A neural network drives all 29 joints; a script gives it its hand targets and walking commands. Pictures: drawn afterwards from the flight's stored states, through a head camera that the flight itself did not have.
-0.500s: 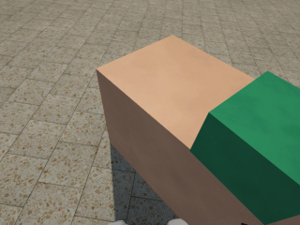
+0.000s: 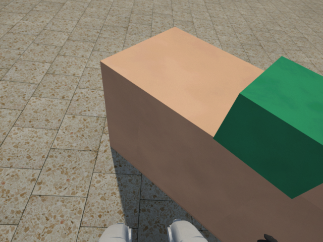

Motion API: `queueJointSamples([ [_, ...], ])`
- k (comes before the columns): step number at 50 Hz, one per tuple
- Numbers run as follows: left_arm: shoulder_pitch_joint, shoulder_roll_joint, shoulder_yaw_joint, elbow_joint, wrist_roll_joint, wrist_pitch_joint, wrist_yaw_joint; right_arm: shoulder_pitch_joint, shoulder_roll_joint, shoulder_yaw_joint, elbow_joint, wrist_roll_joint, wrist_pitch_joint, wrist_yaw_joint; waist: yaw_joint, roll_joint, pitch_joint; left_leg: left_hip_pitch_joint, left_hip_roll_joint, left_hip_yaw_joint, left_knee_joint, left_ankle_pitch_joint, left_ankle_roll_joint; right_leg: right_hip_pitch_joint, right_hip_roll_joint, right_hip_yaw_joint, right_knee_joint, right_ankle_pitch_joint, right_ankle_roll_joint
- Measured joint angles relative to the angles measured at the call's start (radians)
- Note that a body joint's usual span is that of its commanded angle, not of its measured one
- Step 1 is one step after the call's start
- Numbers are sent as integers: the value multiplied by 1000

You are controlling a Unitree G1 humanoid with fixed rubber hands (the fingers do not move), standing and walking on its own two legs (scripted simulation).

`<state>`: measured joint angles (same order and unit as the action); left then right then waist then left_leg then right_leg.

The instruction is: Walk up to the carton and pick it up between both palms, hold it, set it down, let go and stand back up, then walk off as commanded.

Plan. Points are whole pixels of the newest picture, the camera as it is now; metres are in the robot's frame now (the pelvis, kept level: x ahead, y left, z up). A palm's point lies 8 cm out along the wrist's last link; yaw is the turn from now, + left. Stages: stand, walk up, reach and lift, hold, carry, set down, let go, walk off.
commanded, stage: walk up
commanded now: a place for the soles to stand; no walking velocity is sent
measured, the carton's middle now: (286, 120) +0.46 -0.38 +0.06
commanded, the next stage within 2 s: none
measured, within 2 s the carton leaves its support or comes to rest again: neither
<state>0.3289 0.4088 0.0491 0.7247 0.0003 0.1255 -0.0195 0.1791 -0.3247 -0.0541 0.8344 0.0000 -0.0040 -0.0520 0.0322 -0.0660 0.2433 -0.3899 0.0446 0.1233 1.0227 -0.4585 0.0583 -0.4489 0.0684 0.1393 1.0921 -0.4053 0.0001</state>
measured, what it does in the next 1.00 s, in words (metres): steps on the spot, turning right: right foot, then left foot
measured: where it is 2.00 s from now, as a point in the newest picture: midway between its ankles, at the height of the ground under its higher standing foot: outside the picture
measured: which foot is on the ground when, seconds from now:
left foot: down 0.00-0.46, up 0.48-0.80, down 0.82-1.00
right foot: up 0.00-0.44, down 0.46-0.82, up 0.84-1.00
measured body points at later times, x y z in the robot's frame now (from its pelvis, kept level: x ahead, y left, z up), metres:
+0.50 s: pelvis -0.08 -0.06 +0.00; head -0.08 -0.05 +0.44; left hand +0.03 +0.26 -0.11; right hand -0.03 -0.38 -0.10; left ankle +0.06 +0.06 -0.66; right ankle -0.05 -0.18 -0.67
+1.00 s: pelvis -0.05 -0.08 +0.03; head -0.02 -0.06 +0.48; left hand +0.11 +0.19 -0.10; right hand -0.08 -0.40 -0.07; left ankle -0.09 +0.04 -0.67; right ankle -0.03 -0.22 -0.65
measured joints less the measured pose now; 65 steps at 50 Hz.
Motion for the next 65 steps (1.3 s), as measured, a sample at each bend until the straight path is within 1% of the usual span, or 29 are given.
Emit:
queueJointSamples([
  [2,-6,0,0,-1,0,3,-14,5,2,0,0,0,0,-4,0,-16,-5,10,7,29,-4,-4,3,-32,0,1,103,0,0],
  [5,-13,9,0,-1,0,3,-37,7,2,0,4,0,0,-8,1,-16,-12,12,32,40,-20,12,3,-34,0,1,192,9,0],
  [10,0,40,5,1,0,16,-56,7,2,0,3,0,-6,-8,1,-36,-34,0,64,67,-71,63,3,-25,-16,1,214,26,0],
  [13,16,49,7,4,0,23,-59,7,-1,0,3,0,-12,-7,1,-38,-48,-14,85,85,-80,81,3,-7,-31,1,187,25,0],
  [17,33,49,7,12,0,25,-63,7,-3,0,4,0,-18,4,1,-37,-66,-25,112,123,-80,96,3,8,-72,-12,122,15,0],
  [22,38,50,7,13,0,14,-69,7,-6,0,4,0,-18,17,2,-16,-93,-39,159,160,-78,115,-17,45,-98,-70,-29,-91,0],
  [23,38,51,7,13,0,3,-69,5,-7,0,4,0,-18,17,1,-12,-96,-48,167,161,-69,103,-21,54,-96,-73,-56,-120,0],
  [24,38,51,7,13,0,-10,-69,3,-10,0,4,0,-16,17,1,-7,-89,-53,170,157,-38,39,-21,49,-92,-74,-40,-124,-2],
  [25,41,49,8,14,0,-19,-68,3,-12,0,5,0,-10,17,2,-7,-87,-72,162,149,33,-50,-22,41,-92,-74,-15,-123,-10],
  [26,43,40,7,16,0,-19,-64,3,-16,0,5,0,-5,19,3,-2,-86,-103,138,123,124,-78,-25,37,-91,-73,-2,-122,-21],
  [27,43,25,7,18,0,-16,-58,3,-21,0,4,0,-4,22,3,5,-89,-126,109,105,186,-80,-26,36,-91,-72,-6,-114,-26],
  [29,43,-11,7,20,0,-14,-47,4,-29,0,4,0,-4,36,2,19,-98,-141,55,100,224,-79,-26,35,-89,-63,-48,-77,-26],
  [31,39,-35,7,19,0,-27,-44,6,-34,0,4,0,-4,50,2,37,-106,-135,25,99,224,-65,-26,35,-75,-61,-114,-34,-26],
  [34,33,-37,7,19,0,-46,-38,15,-34,0,4,0,-4,64,2,46,-112,-90,2,98,218,-51,-26,35,-47,-62,-193,3,-28],
  [36,26,-33,7,19,0,-58,-31,26,-35,0,3,0,-4,66,1,41,-112,-34,-8,96,164,-52,-26,33,-36,-62,-228,25,-33],
  [38,20,-32,7,19,0,-72,-24,33,-37,0,3,0,-4,67,1,36,-113,35,-17,77,53,-79,-26,25,-28,-63,-250,61,-34],
  [40,15,-32,7,19,0,-77,-21,35,-39,0,2,0,-10,68,0,35,-114,132,-19,48,-158,-105,-23,11,-15,-64,-249,64,-32],
  [41,11,-32,7,20,0,-76,-21,36,-38,0,3,0,-18,68,-3,28,-112,166,-22,45,-249,-73,-20,3,-12,-60,-238,54,-30],
  [44,6,-37,7,20,0,-76,-21,60,-37,0,4,0,-25,61,-8,4,-109,188,-29,56,-247,-52,-22,-19,-12,-52,-130,23,-30],
  [48,6,-31,7,20,0,-90,-26,94,-37,0,3,0,-27,57,-9,8,-110,254,3,56,-253,-85,-37,-24,-13,-52,-73,34,-30],
  [52,-3,-23,7,20,0,-92,-39,104,-37,0,3,0,-34,57,-8,-1,-110,313,22,60,-253,-127,-54,-24,-31,-51,-90,47,-30],
  [55,-10,-22,7,19,0,-93,-51,104,-37,0,3,0,-35,57,-8,-5,-116,347,26,68,-253,-161,-71,-24,-48,-62,-153,46,-29],
  [57,-13,-25,7,19,0,-97,-51,104,-38,0,4,0,-35,57,-9,2,-125,361,35,73,-248,-186,-81,-23,-49,-77,-196,58,-28],
  [58,-14,-31,7,19,0,-106,-52,103,-39,0,4,0,-35,57,-8,20,-126,357,56,73,-223,-190,-81,-21,-35,-88,-188,51,-27],
  [59,-13,-34,7,19,0,-118,-51,100,-39,0,4,0,-35,59,-6,38,-125,335,81,71,-160,-156,-79,-13,-18,-98,-184,38,-29],
  [60,-10,-34,8,20,0,-128,-47,98,-38,0,4,0,-35,64,-3,44,-126,297,90,59,-67,-103,-73,-8,-10,-99,-178,23,-32],
  [62,3,-37,8,20,0,-133,-35,85,-38,0,4,0,-35,69,-2,39,-127,201,46,16,125,-95,-72,9,-9,-87,-183,3,-43],
  [63,11,-42,7,21,0,-133,-27,75,-39,0,3,0,-36,69,-2,40,-127,155,20,6,186,-95,-72,25,-9,-77,-203,4,-44],
  [65,19,-50,7,24,0,-133,-13,61,-39,0,3,0,-43,71,-3,50,-128,68,-10,3,226,-93,-72,61,-9,-65,-261,19,-44],
])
